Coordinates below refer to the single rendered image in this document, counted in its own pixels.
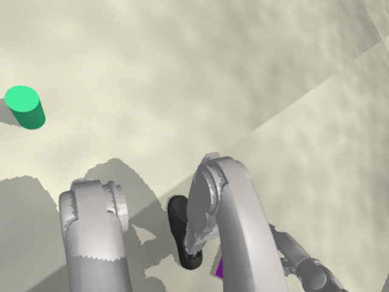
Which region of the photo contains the right robot arm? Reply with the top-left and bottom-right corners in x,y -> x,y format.
295,258 -> 349,292

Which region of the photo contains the right robot hand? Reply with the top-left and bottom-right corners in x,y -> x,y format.
269,224 -> 312,277

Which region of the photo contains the right robot foot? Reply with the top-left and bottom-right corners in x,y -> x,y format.
168,195 -> 202,270

